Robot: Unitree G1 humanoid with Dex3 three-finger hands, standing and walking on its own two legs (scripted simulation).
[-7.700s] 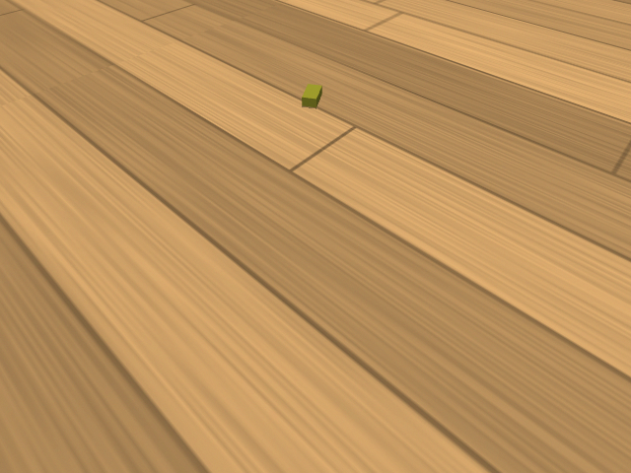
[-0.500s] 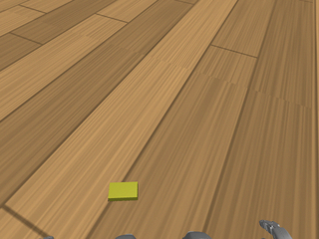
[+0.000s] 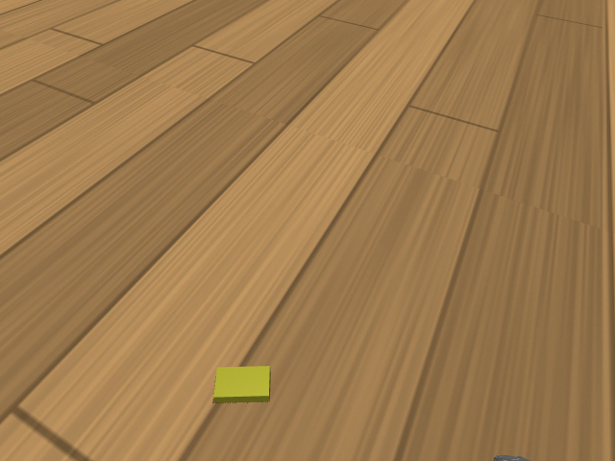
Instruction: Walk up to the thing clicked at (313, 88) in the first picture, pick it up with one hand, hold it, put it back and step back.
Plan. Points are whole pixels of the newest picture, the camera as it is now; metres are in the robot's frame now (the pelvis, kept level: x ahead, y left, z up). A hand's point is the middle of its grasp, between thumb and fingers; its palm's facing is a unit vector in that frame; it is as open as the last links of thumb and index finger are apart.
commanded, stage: walk up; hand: left
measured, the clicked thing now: (243, 384) +0.46 +0.17 -0.75
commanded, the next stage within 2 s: stand in 0.64 s
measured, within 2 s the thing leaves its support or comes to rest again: neither
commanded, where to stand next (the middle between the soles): +0.10 +0.01 m, yaw +0 degrees
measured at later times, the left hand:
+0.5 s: hand out of the picture +0.07 +0.24 -0.15, palm faces -0.01 -0.94 -0.34, open 7.4 cm
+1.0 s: hand out of the picture +0.11 +0.23 -0.15, palm faces -0.04 -0.94 -0.33, open 7.4 cm
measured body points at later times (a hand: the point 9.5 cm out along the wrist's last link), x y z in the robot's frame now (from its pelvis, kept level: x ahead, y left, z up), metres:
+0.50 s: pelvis +0.01 -0.02 +0.00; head +0.03 -0.02 +0.45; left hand +0.07 +0.29 -0.13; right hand +0.09 -0.31 -0.13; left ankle +0.03 +0.11 -0.74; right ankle +0.04 -0.15 -0.74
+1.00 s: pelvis +0.03 -0.02 +0.00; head +0.04 -0.01 +0.45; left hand +0.12 +0.28 -0.13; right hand +0.10 -0.31 -0.13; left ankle +0.03 +0.11 -0.74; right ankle +0.04 -0.15 -0.74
